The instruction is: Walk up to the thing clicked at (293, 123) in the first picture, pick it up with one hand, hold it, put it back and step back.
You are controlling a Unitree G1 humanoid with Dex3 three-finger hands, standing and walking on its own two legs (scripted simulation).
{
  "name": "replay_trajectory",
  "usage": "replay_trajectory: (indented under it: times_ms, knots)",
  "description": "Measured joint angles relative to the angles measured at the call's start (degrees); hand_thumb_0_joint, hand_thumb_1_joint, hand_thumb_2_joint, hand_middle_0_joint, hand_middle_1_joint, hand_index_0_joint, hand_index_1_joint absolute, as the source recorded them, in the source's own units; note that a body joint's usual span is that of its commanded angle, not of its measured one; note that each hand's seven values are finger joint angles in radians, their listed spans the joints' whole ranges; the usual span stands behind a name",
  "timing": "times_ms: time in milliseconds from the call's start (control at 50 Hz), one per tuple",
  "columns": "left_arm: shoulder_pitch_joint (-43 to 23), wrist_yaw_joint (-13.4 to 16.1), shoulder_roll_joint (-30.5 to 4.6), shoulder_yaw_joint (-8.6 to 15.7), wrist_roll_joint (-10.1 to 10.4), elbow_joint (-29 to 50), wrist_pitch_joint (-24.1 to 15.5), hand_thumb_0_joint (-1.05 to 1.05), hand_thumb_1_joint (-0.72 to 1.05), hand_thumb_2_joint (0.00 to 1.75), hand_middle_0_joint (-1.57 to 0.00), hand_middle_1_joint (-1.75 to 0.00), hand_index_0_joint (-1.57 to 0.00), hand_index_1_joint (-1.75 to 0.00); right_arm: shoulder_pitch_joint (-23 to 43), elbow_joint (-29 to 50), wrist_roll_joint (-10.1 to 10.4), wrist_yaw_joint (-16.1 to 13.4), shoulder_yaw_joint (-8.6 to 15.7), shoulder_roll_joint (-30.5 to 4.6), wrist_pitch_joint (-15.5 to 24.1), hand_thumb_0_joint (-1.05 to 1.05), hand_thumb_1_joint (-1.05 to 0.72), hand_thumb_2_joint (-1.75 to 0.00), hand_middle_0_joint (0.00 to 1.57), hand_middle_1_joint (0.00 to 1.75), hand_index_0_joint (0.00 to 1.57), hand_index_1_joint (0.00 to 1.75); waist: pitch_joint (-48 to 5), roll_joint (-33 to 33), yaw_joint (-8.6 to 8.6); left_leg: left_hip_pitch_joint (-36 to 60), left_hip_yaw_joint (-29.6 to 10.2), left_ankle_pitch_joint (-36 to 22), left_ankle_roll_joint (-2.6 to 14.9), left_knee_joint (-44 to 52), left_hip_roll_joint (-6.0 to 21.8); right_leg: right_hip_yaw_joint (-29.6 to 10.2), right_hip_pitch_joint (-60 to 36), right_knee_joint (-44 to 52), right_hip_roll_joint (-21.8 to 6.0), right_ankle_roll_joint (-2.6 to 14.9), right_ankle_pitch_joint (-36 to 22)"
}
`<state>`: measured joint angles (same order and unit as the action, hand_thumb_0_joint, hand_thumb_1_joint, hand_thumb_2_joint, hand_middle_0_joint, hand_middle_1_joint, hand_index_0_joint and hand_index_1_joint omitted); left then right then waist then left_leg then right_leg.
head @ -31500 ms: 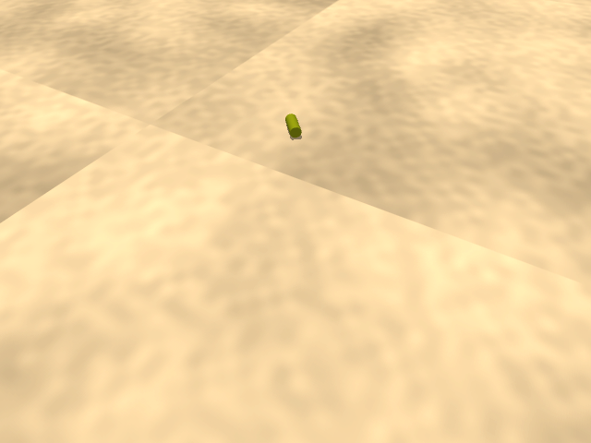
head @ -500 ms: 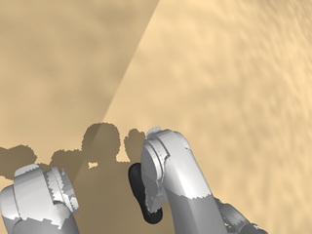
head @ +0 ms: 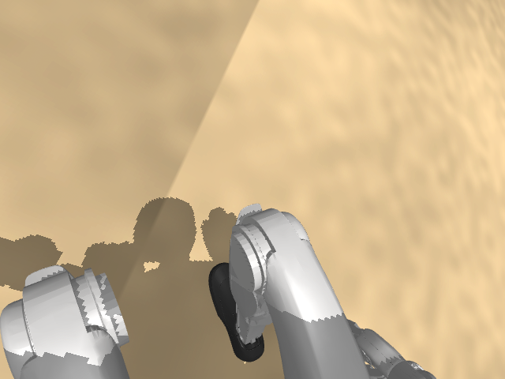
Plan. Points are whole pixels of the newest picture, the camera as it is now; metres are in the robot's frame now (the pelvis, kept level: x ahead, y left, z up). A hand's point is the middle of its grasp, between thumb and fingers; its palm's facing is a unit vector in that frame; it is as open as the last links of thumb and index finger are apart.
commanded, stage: withdraw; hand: left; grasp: from above
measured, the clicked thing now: out of the picture +0.43 +0.40 -0.27
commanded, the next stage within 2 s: home in 0.86 s
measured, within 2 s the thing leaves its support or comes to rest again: neither
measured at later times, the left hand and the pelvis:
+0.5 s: hand out of the picture +0.44 +0.44 -0.10, palm faces -0.34 -0.08 -0.94, open 13.9 cm; pelvis +0.00 +0.00 +0.03, yaw +3 degrees
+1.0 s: hand out of the picture +0.42 +0.39 -0.10, palm faces -0.44 -0.12 -0.89, open 13.1 cm; pelvis -0.02 -0.01 +0.04, yaw +5 degrees
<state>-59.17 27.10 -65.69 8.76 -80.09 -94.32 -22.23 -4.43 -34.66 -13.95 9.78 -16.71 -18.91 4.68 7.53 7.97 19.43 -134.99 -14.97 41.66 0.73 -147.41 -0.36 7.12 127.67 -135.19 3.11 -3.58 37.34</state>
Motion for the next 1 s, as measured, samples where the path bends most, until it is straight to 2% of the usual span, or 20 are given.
replay_trajectory:
  times_ms: [100, 220, 300, 360, 400, 440, 540, 640, 700, 740, 800, 860, 920, 1000]
  knots:
    - [-0.2, 0.2, -0.1, -0.6, -0.3, 0.2, -0.2, 0.00, -0.39, 0.91, -0.13, -1.03, -0.15, -1.00, -0.1, -0.2, -0.1, -0.1, 0.0, 0.1, 0.0, 0.00, -0.90, -0.90, 0.21, 0.30, 0.21, 0.30, 0.0, 0.1, -0.05, 0.0, 0.0, -0.1, 0.01, -0.1, 0.0, 0.0, 0.0, 0.0, 0.1, -0.06, -0.1]
    - [-0.2, 0.5, 0.6, 0.8, -0.7, 2.8, 0.4, 0.00, -0.44, 0.95, -0.10, -1.04, -0.13, -1.02, -1.0, -0.3, 0.1, -0.1, 0.6, 0.2, 0.1, 0.00, -0.90, -0.90, 0.21, 0.30, 0.21, 0.30, -0.9, -0.1, -0.54, -0.2, 0.0, 0.0, -0.16, 0.1, 0.0, 0.0, 0.4, -0.1, 0.0, 0.29, -0.1]
    - [-0.3, 0.5, 2.2, 1.9, 0.4, 5.7, 3.0, 0.00, -0.47, 0.97, -0.10, -1.04, -0.11, -1.02, -2.1, -1.0, 0.7, 0.5, 2.1, 0.6, 0.4, 0.00, -0.91, -0.90, 0.21, 0.30, 0.21, 0.30, -3.0, -1.1, -1.20, -0.7, 0.3, 0.1, -0.41, 0.5, -0.1, -0.2, 1.0, 0.0, -0.4, 0.57, 0.1]
    - [1.0, -0.8, 4.0, 3.0, 2.3, 10.0, 6.0, 0.00, -0.48, 0.98, -0.09, -1.04, -0.11, -1.02, -3.0, -1.3, 1.7, 1.1, 4.1, 0.8, 0.3, 0.00, -0.91, -0.90, 0.21, 0.30, 0.21, 0.30, -4.9, -2.8, -2.11, -1.2, 0.7, 0.0, -0.45, 1.3, -0.4, -0.4, 1.4, 0.4, -0.9, 0.59, 0.5]
    - [1.9, -3.0, 5.5, 3.1, 4.2, 13.2, 8.3, 0.00, -0.48, 0.98, -0.09, -1.03, -0.10, -1.02, -3.6, -1.5, 2.7, 1.4, 5.6, 1.1, -0.2, 0.00, -0.91, -0.90, 0.21, 0.30, 0.21, 0.30, -6.3, -4.2, -2.96, -1.3, 1.4, -0.1, -0.32, 2.3, -0.4, -0.9, 1.5, 0.9, -1.2, 0.49, 0.7]
    - [2.5, -6.5, 7.0, 2.1, 6.3, 16.5, 10.3, 0.00, -0.49, 0.98, -0.09, -1.03, -0.10, -1.01, -3.9, -1.7, 3.9, 1.6, 7.1, 1.5, -1.1, 0.00, -0.91, -0.90, 0.21, 0.30, 0.21, 0.30, -7.7, -5.4, -3.97, -1.1, 2.3, -0.4, -0.13, 3.7, -0.5, -1.5, 1.4, 1.8, -1.6, 0.35, 0.9]
    - [4.0, -17.6, 10.2, -2.2, 11.4, 24.8, 13.3, 0.00, -0.49, 0.99, -0.10, -1.01, -0.10, -1.00, -3.7, -1.6, 7.0, 0.4, 10.1, 2.4, -4.6, 0.00, -0.91, -0.90, 0.21, 0.30, 0.21, 0.30, -9.1, -7.6, -6.52, 2.2, 4.7, -1.1, 0.44, 9.0, -0.3, -3.1, -1.5, 5.7, -2.4, 0.19, 1.0]
    - [6.0, -27.3, 12.0, -4.3, 15.6, 30.3, 11.2, 0.00, -0.45, 0.96, -0.13, -0.96, -0.14, -0.96, -3.4, -0.5, 8.8, -2.0, 11.0, 1.5, -7.5, 0.00, -0.91, -0.90, 0.21, 0.30, 0.21, 0.30, -9.4, -8.9, -7.91, 5.9, 6.1, -2.2, 0.76, 14.1, -0.1, -3.8, -4.7, 10.1, -3.0, 0.71, 0.2]
    - [6.6, -30.0, 12.3, -4.1, 17.0, 31.0, 7.8, 0.00, -0.42, 0.94, -0.16, -0.93, -0.16, -0.93, -3.6, 0.0, 9.1, -3.5, 10.9, 0.8, -8.5, 0.00, -0.91, -0.90, 0.21, 0.30, 0.21, 0.30, -9.4, -9.0, -8.00, 7.2, 6.4, -2.8, 0.77, 15.9, -0.1, -3.9, -5.9, 11.6, -3.1, 0.91, -0.3]
    - [6.4, -30.0, 12.3, -3.9, 17.0, 29.9, 4.9, 0.00, -0.40, 0.92, -0.18, -0.92, -0.18, -0.92, -3.6, 0.1, 9.0, -4.1, 10.6, 0.3, -8.9, 0.00, -0.91, -0.90, 0.21, 0.30, 0.21, 0.30, -9.5, -8.6, -7.84, 7.6, 6.5, -3.1, 0.68, 16.3, -0.1, -4.0, -6.2, 12.0, -3.2, 1.10, -0.6]
    - [5.3, -27.1, 12.1, -3.9, 15.3, 26.3, 1.2, 0.00, -0.39, 0.91, -0.19, -0.90, -0.19, -0.90, -3.4, -0.3, 8.6, -4.6, 10.0, -0.1, -9.2, 0.00, -0.91, -0.90, 0.21, 0.30, 0.21, 0.30, -9.6, -7.9, -7.30, 7.6, 6.5, -3.5, 0.55, 16.1, -0.2, -4.1, -6.1, 11.5, -3.1, 1.12, -0.9]
    - [2.9, -21.7, 11.8, -4.7, 12.1, 20.4, -0.6, 0.00, -0.37, 0.90, -0.21, -0.88, -0.21, -0.88, -2.8, -0.9, 7.7, -4.5, 8.9, -0.3, -9.3, 0.00, -0.91, -0.90, 0.21, 0.30, 0.20, 0.30, -9.6, -7.2, -6.33, 6.6, 6.4, -3.9, 0.46, 15.0, -0.3, -4.1, -5.1, 10.3, -3.0, 1.12, -1.2]
    - [0.4, -16.8, 11.1, -5.1, 8.2, 14.8, -0.8, 0.00, -0.36, 0.89, -0.22, -0.87, -0.22, -0.87, -2.1, -1.3, 6.8, -4.3, 7.7, -0.2, -9.0, 0.00, -0.91, -0.90, 0.20, 0.30, 0.20, 0.30, -8.8, -6.5, -5.11, 5.2, 6.2, -4.4, 0.43, 13.2, -0.3, -4.1, -3.8, 8.6, -2.8, 1.11, -1.6]
    - [-2.4, -12.4, 9.6, -3.7, 4.2, 9.9, -0.4, 0.00, -0.34, 0.87, -0.24, -0.86, -0.24, -0.85, -2.0, -1.5, 5.7, -3.9, 6.5, 0.4, -8.3, 0.00, -0.91, -0.90, 0.20, 0.30, 0.20, 0.30, -7.3, -5.9, -3.56, 2.6, 5.8, -5.1, 0.49, 10.6, -0.5, -4.0, -1.6, 6.4, -2.5, 0.84, -2.2]
